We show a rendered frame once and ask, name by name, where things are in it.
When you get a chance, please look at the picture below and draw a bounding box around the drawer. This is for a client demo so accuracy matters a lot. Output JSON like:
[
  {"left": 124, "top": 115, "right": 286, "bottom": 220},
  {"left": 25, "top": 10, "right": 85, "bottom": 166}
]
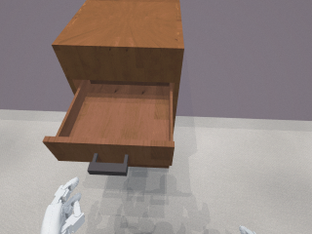
[{"left": 42, "top": 80, "right": 175, "bottom": 166}]

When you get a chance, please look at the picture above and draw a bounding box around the left robot hand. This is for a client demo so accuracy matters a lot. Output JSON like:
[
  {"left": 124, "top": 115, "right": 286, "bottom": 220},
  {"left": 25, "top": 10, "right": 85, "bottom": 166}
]
[{"left": 40, "top": 176, "right": 85, "bottom": 234}]

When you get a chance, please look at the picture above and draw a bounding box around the cabinet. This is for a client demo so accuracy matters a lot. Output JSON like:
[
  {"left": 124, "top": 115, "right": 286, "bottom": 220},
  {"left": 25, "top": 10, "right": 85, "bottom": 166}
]
[{"left": 52, "top": 0, "right": 184, "bottom": 169}]

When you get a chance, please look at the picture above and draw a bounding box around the handle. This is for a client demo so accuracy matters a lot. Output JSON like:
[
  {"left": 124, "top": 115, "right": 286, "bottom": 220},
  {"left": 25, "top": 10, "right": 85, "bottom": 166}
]
[{"left": 87, "top": 153, "right": 129, "bottom": 176}]

